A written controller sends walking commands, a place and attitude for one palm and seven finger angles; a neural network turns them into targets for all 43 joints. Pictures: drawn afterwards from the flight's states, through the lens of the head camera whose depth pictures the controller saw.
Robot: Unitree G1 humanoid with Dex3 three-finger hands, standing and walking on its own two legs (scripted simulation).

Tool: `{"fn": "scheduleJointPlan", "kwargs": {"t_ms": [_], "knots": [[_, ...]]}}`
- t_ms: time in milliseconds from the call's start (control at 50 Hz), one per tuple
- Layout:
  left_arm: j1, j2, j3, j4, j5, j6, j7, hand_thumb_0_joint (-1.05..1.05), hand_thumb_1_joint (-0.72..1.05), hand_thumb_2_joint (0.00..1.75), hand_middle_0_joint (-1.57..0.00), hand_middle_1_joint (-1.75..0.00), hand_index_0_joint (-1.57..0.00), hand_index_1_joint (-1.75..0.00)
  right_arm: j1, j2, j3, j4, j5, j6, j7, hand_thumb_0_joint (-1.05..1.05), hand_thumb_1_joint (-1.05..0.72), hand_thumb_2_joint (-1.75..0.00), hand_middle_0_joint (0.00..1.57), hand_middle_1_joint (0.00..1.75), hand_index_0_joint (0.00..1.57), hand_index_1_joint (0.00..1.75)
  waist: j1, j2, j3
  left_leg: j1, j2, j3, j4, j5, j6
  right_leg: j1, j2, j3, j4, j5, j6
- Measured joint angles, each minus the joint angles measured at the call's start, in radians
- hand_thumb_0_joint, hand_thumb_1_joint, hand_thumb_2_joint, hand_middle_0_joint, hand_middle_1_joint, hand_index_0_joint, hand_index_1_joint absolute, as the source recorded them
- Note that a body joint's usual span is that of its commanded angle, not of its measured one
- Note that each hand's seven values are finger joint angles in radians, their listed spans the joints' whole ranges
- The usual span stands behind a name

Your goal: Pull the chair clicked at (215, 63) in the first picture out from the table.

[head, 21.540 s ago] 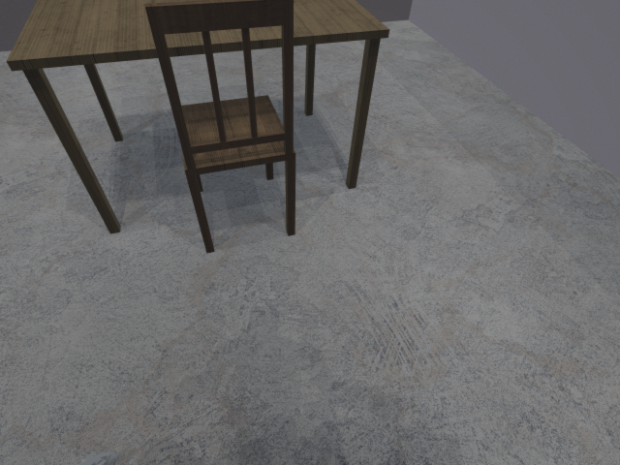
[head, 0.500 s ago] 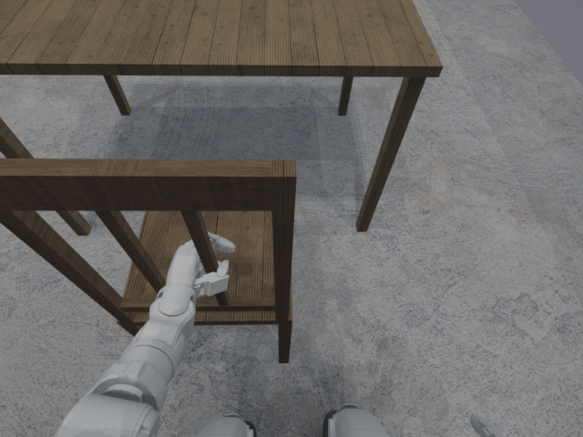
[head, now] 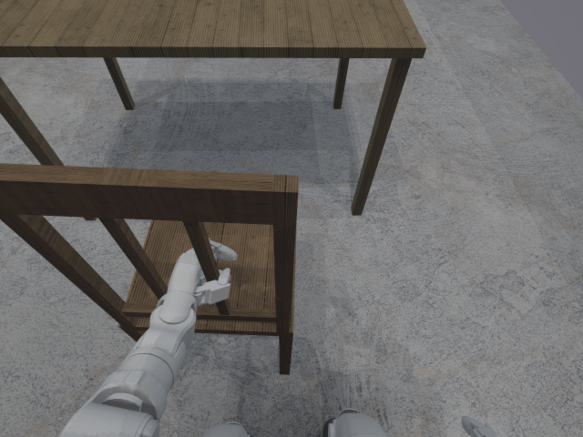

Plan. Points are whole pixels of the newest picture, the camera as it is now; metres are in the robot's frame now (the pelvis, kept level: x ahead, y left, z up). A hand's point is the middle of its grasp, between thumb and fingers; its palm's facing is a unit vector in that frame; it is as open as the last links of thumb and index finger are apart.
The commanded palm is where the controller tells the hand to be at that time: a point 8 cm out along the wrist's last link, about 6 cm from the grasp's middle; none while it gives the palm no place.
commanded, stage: step backward, pulling the chair out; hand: left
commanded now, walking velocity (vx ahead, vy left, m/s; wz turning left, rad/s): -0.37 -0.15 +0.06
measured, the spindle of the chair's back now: (148, 271) +0.36 +0.24 -0.06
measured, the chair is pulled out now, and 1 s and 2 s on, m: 0.39 0.60 0.60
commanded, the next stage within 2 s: stop walking, hand still on the chair in 0.30 s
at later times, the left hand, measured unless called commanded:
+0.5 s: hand (211, 375) +0.21 +0.12 -0.06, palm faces -0.05 -0.98 -0.17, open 5.2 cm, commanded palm +0.19 +0.17 -0.04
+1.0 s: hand out of the picture +0.13 +0.11 -0.06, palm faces -0.06 -0.98 -0.18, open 5.2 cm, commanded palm +0.11 +0.16 -0.04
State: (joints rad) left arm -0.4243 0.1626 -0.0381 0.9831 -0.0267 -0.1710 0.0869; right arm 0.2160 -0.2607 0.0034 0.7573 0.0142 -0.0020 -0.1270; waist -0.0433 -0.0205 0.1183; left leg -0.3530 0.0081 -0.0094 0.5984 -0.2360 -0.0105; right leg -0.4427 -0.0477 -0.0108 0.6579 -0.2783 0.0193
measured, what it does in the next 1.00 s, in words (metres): walks backwards: right foot, then left foot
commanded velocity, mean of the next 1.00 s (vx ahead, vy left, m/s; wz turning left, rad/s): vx -0.06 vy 0.00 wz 0.03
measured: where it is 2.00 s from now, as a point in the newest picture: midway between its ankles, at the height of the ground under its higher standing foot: outside the picture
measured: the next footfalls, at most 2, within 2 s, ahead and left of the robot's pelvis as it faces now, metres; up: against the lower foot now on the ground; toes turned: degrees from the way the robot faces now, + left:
right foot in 0.12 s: +0.04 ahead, -0.15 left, +0.00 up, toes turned -2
left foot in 0.36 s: -0.04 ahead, +0.12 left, +0.00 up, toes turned +2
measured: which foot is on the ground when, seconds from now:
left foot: down 0.00-0.18, up 0.20-0.34, down 0.36-1.00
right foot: up 0.00-0.10, down 0.12-0.40, up 0.42-0.52, down 0.54-1.00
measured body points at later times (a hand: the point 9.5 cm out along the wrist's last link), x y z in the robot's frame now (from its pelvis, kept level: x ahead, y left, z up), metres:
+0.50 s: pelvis -0.12 +0.00 +0.00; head -0.07 +0.00 +0.45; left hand +0.20 +0.17 -0.04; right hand -0.03 -0.26 -0.12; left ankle -0.08 +0.12 -0.73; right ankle -0.06 -0.14 -0.71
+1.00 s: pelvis -0.11 +0.00 +0.01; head -0.12 -0.01 +0.46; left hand +0.13 +0.16 -0.04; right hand +0.02 -0.25 -0.09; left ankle -0.08 +0.12 -0.73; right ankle -0.09 -0.14 -0.73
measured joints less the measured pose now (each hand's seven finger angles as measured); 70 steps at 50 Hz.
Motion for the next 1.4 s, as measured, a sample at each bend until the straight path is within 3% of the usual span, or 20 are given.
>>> {"fn": "scheduleJointPlan", "kwargs": {"t_ms": [60,140,180,300,360,400,440,500,540,560,620,920,1200,1400], "knots": [[-0.006,-0.001,0.000,0.015,-0.009,-0.004,-0.003,0.03,0.71,0.81,-0.34,-1.29,-0.50,-1.45,0.003,0.019,-0.003,-0.014,-0.007,-0.009,0.014,0.01,-0.91,-0.90,0.20,0.30,0.20,0.30,0.010,0.028,0.011,-0.015,0.029,-0.016,-0.002,0.008,-0.007,0.028,0.034,-0.008,0.047,-0.085,-0.013],[-0.016,0.019,0.010,0.038,-0.002,-0.020,-0.011,0.03,0.70,0.80,-0.37,-1.29,-0.50,-1.45,0.000,0.052,0.011,-0.013,-0.002,-0.021,0.034,0.01,-0.90,-0.90,0.20,0.30,0.20,0.30,0.031,0.041,0.014,-0.050,0.061,-0.023,0.023,0.026,-0.030,0.122,0.051,-0.011,-0.089,0.050,-0.008],[-0.025,0.028,0.027,0.047,-0.010,-0.027,-0.014,0.03,0.69,0.80,-0.38,-1.28,-0.50,-1.45,-0.020,0.059,0.014,-0.013,0.003,-0.020,0.035,0.01,-0.90,-0.90,0.21,0.30,0.20,0.30,0.020,0.063,0.030,-0.070,0.079,-0.035,0.026,0.043,-0.038,0.103,0.069,-0.021,-0.086,0.062,-0.013],[-0.019,0.006,0.054,0.063,-0.011,-0.016,-0.006,0.03,0.69,0.79,-0.37,-1.27,-0.50,-1.45,-0.024,0.026,0.015,0.007,0.015,-0.013,0.019,0.01,-0.90,-0.90,0.21,0.30,0.20,0.30,-0.011,0.040,0.010,-0.095,-0.004,-0.040,0.230,-0.211,-0.020,0.045,0.017,-0.010,-0.073,0.096,-0.015],[-0.014,-0.017,0.033,0.062,-0.002,0.001,-0.008,0.03,0.70,0.79,-0.36,-1.29,-0.50,-1.45,0.004,-0.006,0.016,0.015,0.015,-0.020,0.006,0.01,-0.90,-0.90,0.21,0.30,0.20,0.30,-0.022,0.036,-0.021,0.016,-0.004,-0.013,0.083,-0.180,-0.012,0.023,-0.010,-0.019,-0.074,0.114,0.004],[-0.023,-0.019,0.012,0.062,-0.001,0.007,-0.008,0.03,0.70,0.80,-0.35,-1.30,-0.50,-1.45,0.010,-0.009,0.012,0.024,0.014,-0.023,-0.004,0.01,-0.90,-0.90,0.21,0.30,0.20,0.30,-0.016,0.007,-0.015,0.038,-0.019,0.010,0.007,-0.035,0.006,0.013,-0.033,-0.008,-0.068,0.120,0.014],[-0.008,-0.017,-0.002,0.033,-0.009,0.023,-0.007,0.03,0.71,0.79,-0.34,-1.30,-0.50,-1.45,0.018,-0.007,0.007,0.008,0.010,-0.018,-0.002,0.01,-0.91,-0.90,0.20,0.30,0.20,0.30,-0.002,0.006,-0.008,0.037,-0.013,0.024,-0.002,-0.020,0.013,-0.008,-0.022,0.003,0.002,0.003,0.006],[0.057,-0.012,-0.009,-0.049,-0.019,0.050,-0.008,0.03,0.71,0.78,-0.33,-1.29,-0.50,-1.44,0.038,0.015,0.005,-0.025,0.009,-0.015,0.005,0.01,-0.91,-0.90,0.20,0.30,0.20,0.30,-0.008,0.036,0.003,0.039,0.017,0.009,-0.015,-0.015,0.012,0.044,0.017,-0.008,0.056,-0.087,-0.003],[0.104,-0.005,-0.022,-0.104,-0.016,0.058,-0.012,0.03,0.71,0.78,-0.34,-1.30,-0.50,-1.45,0.061,0.037,0.016,-0.036,0.012,-0.020,0.014,0.01,-0.91,-0.90,0.20,0.30,0.20,0.30,0.004,0.032,-0.007,0.032,0.024,0.007,-0.013,-0.011,0.004,0.140,0.024,-0.010,-0.077,-0.054,-0.009],[0.125,-0.001,-0.024,-0.129,-0.014,0.058,-0.013,0.03,0.71,0.78,-0.35,-1.31,-0.50,-1.45,0.060,0.044,0.024,-0.034,0.012,-0.024,0.017,0.01,-0.91,-0.90,0.20,0.30,0.20,0.30,0.013,0.033,-0.006,0.031,0.031,0.011,-0.010,-0.011,-0.001,0.160,0.030,-0.005,-0.128,0.019,-0.008],[0.174,-0.005,-0.013,-0.157,-0.018,0.054,-0.017,0.04,0.71,0.78,-0.35,-1.30,-0.50,-1.45,0.045,0.061,0.039,-0.019,0.012,-0.034,0.022,0.01,-0.90,-0.90,0.20,0.30,0.20,0.30,0.006,0.052,0.006,0.055,0.045,0.006,-0.039,0.008,-0.009,0.182,0.045,-0.010,-0.162,0.089,-0.005],[0.392,-0.046,-0.057,-0.253,0.008,0.064,-0.004,0.04,0.70,0.79,-0.36,-1.30,-0.50,-1.45,0.013,0.025,0.022,-0.027,0.000,-0.031,0.000,0.02,-0.90,-0.90,0.20,0.30,0.20,0.30,0.010,0.053,-0.092,0.131,0.019,0.033,-0.125,0.031,0.000,0.226,0.019,0.014,-0.188,0.071,0.007],[0.469,-0.042,-0.085,-0.348,0.003,0.076,0.008,0.04,0.70,0.80,-0.35,-1.32,-0.50,-1.45,-0.016,0.064,0.052,-0.071,-0.003,-0.025,0.009,0.01,-0.90,-0.90,0.20,0.30,0.20,0.30,0.026,0.041,-0.101,0.150,0.011,0.033,-0.164,0.033,-0.001,0.236,0.011,0.012,-0.204,0.059,0.007],[0.504,-0.038,-0.078,-0.382,-0.008,0.072,0.008,0.04,0.69,0.80,-0.35,-1.31,-0.49,-1.44,-0.012,0.056,0.051,-0.064,-0.001,-0.004,0.005,0.02,-0.90,-0.90,0.21,0.30,0.20,0.30,0.026,0.049,-0.096,0.157,0.019,0.022,-0.167,0.024,-0.011,0.247,0.019,0.000,-0.209,0.049,-0.003]]}}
